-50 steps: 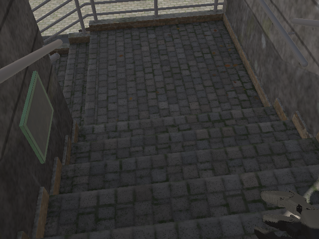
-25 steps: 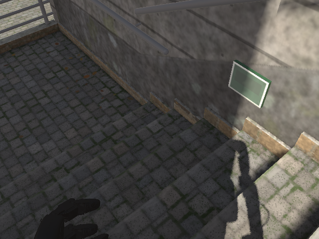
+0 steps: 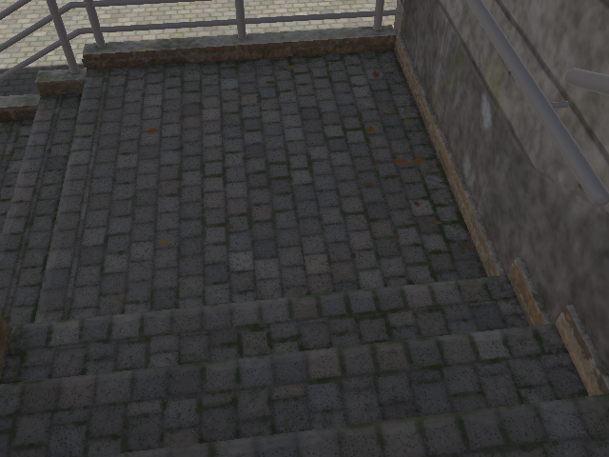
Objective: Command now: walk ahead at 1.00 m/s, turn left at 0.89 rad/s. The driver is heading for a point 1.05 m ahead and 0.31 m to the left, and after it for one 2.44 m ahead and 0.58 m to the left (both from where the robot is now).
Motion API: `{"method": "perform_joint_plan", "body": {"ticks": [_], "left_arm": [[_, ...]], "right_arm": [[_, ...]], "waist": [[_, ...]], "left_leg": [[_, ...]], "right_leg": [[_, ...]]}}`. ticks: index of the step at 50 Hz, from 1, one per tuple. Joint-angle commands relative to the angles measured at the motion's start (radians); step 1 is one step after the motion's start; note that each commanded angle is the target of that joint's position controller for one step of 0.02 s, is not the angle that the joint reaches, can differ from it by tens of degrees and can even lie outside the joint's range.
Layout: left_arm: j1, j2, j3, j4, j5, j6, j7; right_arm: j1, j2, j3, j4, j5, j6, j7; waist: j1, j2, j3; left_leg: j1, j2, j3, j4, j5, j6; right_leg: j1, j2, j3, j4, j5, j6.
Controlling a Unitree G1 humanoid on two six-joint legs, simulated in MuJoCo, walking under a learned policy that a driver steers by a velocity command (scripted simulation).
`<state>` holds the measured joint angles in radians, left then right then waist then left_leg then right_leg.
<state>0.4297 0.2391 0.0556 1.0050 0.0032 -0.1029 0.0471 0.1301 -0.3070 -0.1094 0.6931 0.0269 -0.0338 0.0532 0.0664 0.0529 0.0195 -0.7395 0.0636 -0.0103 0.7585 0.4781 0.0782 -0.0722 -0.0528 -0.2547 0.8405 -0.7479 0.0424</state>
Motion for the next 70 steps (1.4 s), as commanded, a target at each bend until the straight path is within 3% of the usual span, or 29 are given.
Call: {"method": "perform_joint_plan", "body": {"ticks": [1,3,4,5,6,9,10,11,13,18,22,23,24,25,26,28,33,36,40,48,50,52,53,56,60,63,67,69,70], "left_arm": [[-0.194,0.129,0.013,-0.122,0.002,-0.002,0.009],[-0.285,0.219,0.039,-0.152,-0.016,0.0,-0.02],[-0.328,0.201,0.042,-0.136,-0.059,-0.009,-0.021],[-0.398,0.093,0.018,-0.127,-0.028,-0.011,-0.014],[-0.296,-0.02,-0.01,-0.285,0.023,-0.05,-0.016],[-0.211,0.05,0.01,-0.323,0.015,-0.064,-0.037],[-0.228,0.028,0.002,-0.373,-0.035,-0.06,-0.035],[-0.322,0.122,0.022,-0.378,-0.055,-0.032,-0.015],[-0.386,0.068,0.017,-0.408,0.009,-0.008,0.005],[-0.534,-0.008,0.008,-0.492,0.007,-0.023,-0.074],[-0.074,0.158,0.094,-0.403,-0.044,-0.019,-0.077],[0.189,0.18,0.11,-0.306,-0.032,-0.019,-0.074],[0.318,0.16,0.078,-0.232,0.016,-0.024,-0.082],[0.182,0.176,0.061,-0.268,0.039,-0.024,-0.097],[0.098,0.17,0.062,-0.287,0.013,-0.008,-0.096],[-0.095,0.038,0.016,-0.286,0.012,0.012,-0.09],[-0.249,0.093,0.002,-0.234,-0.003,-0.007,-0.018],[-0.124,0.157,0.01,-0.172,0.011,0.028,0.011],[0.01,0.129,-0.004,-0.137,-0.009,0.06,0.018],[0.134,0.097,-0.006,-0.146,-0.004,0.092,0.037],[0.06,0.069,-0.009,-0.192,-0.012,0.101,0.006],[0.016,-0.012,-0.045,-0.248,0.003,0.092,-0.066],[-0.133,0.103,-0.01,-0.303,-0.026,0.082,-0.075],[-0.133,0.097,0.007,-0.241,-0.015,0.088,-0.081],[-0.132,-0.021,-0.018,-0.289,-0.004,0.104,-0.083],[-0.109,0.053,0.003,-0.363,-0.031,0.133,-0.087],[0.282,0.043,0.013,-0.233,-0.018,0.135,-0.093],[0.061,0.146,0.004,-0.306,0.04,0.112,-0.067],[-0.039,0.2,0.018,-0.382,0.046,0.109,-0.057]], "right_arm": [[0.172,-0.011,-0.001,-0.014,-0.003,0.02,0.023],[0.558,-0.137,-0.056,0.112,-0.005,0.05,-0.019],[0.708,-0.146,-0.057,0.155,-0.043,0.057,-0.026],[0.754,-0.084,-0.023,0.213,-0.041,0.045,-0.022],[0.613,-0.099,0.024,0.185,-0.056,0.007,-0.016],[0.369,-0.049,0.017,0.073,0.016,-0.011,0.003],[0.21,-0.157,-0.004,0.022,-0.03,-0.037,-0.004],[0.068,-0.093,0.015,-0.032,-0.031,-0.056,-0.034],[0.072,-0.084,0.021,-0.018,-0.024,-0.053,-0.094],[0.33,0.003,0.024,0.099,0.043,-0.018,-0.142],[0.157,0.007,0.03,0.061,-0.001,0.007,-0.12],[0.138,0.038,0.039,0.061,-0.002,-0.004,-0.087],[0.254,0.176,0.064,0.059,0.005,-0.022,-0.072],[0.499,0.17,0.071,0.021,0.055,-0.025,-0.082],[0.475,0.101,0.064,-0.011,0.07,-0.017,-0.099],[0.211,-0.015,0.025,-0.074,0.032,0.04,-0.123],[0.062,-0.028,0.015,-0.186,-0.005,0.065,-0.102],[0.032,0.095,0.058,-0.204,-0.015,0.031,-0.055],[-0.016,0.046,0.054,-0.191,-0.036,0.037,-0.021],[-0.206,0.061,0.064,-0.174,0.023,-0.008,0.032],[-0.02,-0.017,0.026,-0.068,0.034,-0.034,0.034],[0.256,-0.048,-0.004,0.081,0.027,-0.015,0.017],[0.2,-0.019,0.009,0.082,0.032,-0.004,0.006],[0.047,0.006,0.023,0.063,-0.007,0.025,-0.048],[-0.073,0.007,0.04,0.077,-0.001,0.035,-0.149],[-0.16,0.035,0.059,0.055,-0.01,0.013,-0.193],[-0.167,0.049,0.048,0.083,0.01,0.01,-0.198],[0.016,0.158,0.066,-0.023,-0.021,0.036,-0.182],[0.082,0.059,0.059,-0.014,-0.03,0.034,-0.177]], "waist": [[-0.16,-0.103,-0.002],[-0.342,-0.121,-0.106],[-0.445,0.042,-0.033],[-0.485,0.267,0.156],[-0.201,0.557,0.148],[-0.043,-0.256,-0.078],[0.056,-0.08,-0.085],[0.06,-0.209,0.061],[0.038,-0.234,0.001],[-0.158,-0.096,-0.014],[0.111,0.099,-0.103],[0.213,0.028,-0.15],[0.153,-0.271,-0.178],[-0.025,-0.62,-0.253],[-0.045,-0.57,-0.255],[-0.083,-0.031,-0.037],[-0.145,-0.109,0.124],[-0.116,-0.13,-0.043],[-0.039,-0.087,-0.058],[0.046,-0.196,0.03],[-0.057,-0.039,-0.026],[-0.166,0.282,-0.303],[-0.177,0.172,-0.175],[-0.093,-0.124,-0.067],[0.014,0.011,-0.074],[0.057,0.099,-0.046],[0.249,-0.16,-0.069],[-0.042,-0.618,0.012],[-0.076,-0.454,-0.076]], "left_leg": [[0.573,-0.115,0.161,0.066,0.036,0.006],[0.867,-0.153,0.246,0.098,-0.197,0.077],[0.93,-0.034,0.112,-0.259,-0.133,0.192],[0.915,0.015,0.034,-0.441,-0.047,0.254],[1.022,-0.019,-0.118,-0.06,0.476,0.211],[0.827,0.03,-0.498,-0.133,-0.243,0.286],[0.609,0.208,-0.823,-0.224,-0.408,0.378],[0.256,0.19,-0.813,-0.263,-0.446,0.364],[0.077,0.042,-0.683,-0.201,-0.423,0.316],[0.199,-0.196,-0.428,0.058,-0.931,0.139],[0.347,-0.248,-0.456,0.502,-0.534,0.083],[0.164,-0.282,-0.402,0.798,-0.611,0.017],[-0.191,-0.359,-0.391,1.295,-1.375,-0.008],[-0.355,-0.305,-0.364,1.561,-1.368,-0.033],[-0.438,-0.22,-0.263,1.577,-1.258,-0.066],[-0.35,-0.087,-0.149,1.383,-0.954,-0.065],[-0.049,-0.023,-0.146,0.551,-0.519,-0.066],[-0.006,-0.032,-0.099,0.349,-0.4,-0.078],[-0.221,-0.063,-0.119,0.394,-0.443,-0.04],[-0.275,-0.077,-0.125,0.127,-0.636,-0.081],[0.238,-0.098,-0.018,-0.163,-0.339,-0.011],[0.907,0.13,-0.621,-0.311,-0.478,0.22],[0.821,0.107,-0.609,-0.249,-0.464,0.185],[0.542,0.063,-0.448,-0.05,-0.72,0.118],[0.058,-0.016,-0.207,-0.067,-0.995,0.043],[-0.042,0.01,-0.115,0.064,-1.058,0.003],[-0.097,-0.124,0.105,0.837,-1.037,-0.085],[-0.411,-0.169,-0.007,1.317,-1.138,-0.077],[-0.441,-0.142,-0.084,1.255,-0.99,-0.055]], "right_leg": [[-0.405,-0.142,-0.007,0.0,0.733,-0.047],[-0.399,-0.16,0.022,0.5,1.261,-0.014],[-0.454,-0.086,0.046,1.01,1.043,0.026],[-0.711,0.053,0.051,1.511,0.142,0.01],[-1.055,0.083,0.225,1.515,-0.083,-0.033],[-1.076,-0.018,0.337,1.086,0.166,-0.088],[-1.064,-0.026,0.445,0.798,0.329,-0.073],[-0.922,-0.06,0.47,0.525,0.437,0.011],[-0.578,-0.008,0.415,0.257,0.606,0.058],[-0.266,0.078,0.394,-0.348,1.268,-0.008],[0.122,0.025,0.393,-0.377,1.156,0.001],[0.397,-0.037,0.418,-0.389,1.157,-0.011],[0.657,-0.174,0.537,-0.144,1.495,-0.036],[0.673,-0.3,0.747,-0.109,1.828,-0.083],[0.584,-0.398,0.853,-0.219,1.635,-0.182],[0.082,-0.357,0.79,-0.424,0.968,-0.276],[-0.445,-0.122,0.32,-0.495,0.994,-0.123],[-0.187,-0.175,0.342,-0.401,1.478,-0.154],[0.142,-0.202,0.354,-0.25,1.46,-0.163],[0.319,-0.218,0.409,-0.033,1.234,-0.179],[-0.038,-0.073,0.273,0.188,0.946,-0.113],[-0.669,0.05,0.29,0.567,0.067,-0.025],[-0.726,0.005,0.386,0.503,0.018,-0.03],[-0.651,-0.033,0.338,0.208,0.258,-0.016],[-0.23,0.075,0.276,-0.063,0.996,-0.015],[-0.111,0.045,0.326,-0.155,1.095,-0.007],[0.172,-0.047,0.374,-0.415,1.186,-0.161],[0.101,-0.116,0.711,-0.32,1.656,-0.11],[0.097,-0.163,0.75,-0.322,1.553,-0.133]]}}
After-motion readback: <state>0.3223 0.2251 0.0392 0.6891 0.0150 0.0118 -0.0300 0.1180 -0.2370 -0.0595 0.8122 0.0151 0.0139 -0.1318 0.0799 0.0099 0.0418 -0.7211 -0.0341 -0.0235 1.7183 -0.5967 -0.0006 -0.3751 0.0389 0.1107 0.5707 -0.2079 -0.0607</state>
